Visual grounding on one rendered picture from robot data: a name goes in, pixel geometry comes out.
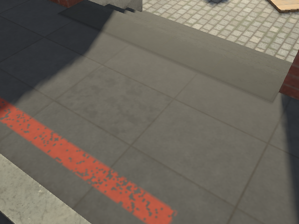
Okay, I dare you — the stairs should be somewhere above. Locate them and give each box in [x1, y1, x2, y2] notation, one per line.
[105, 5, 292, 74]

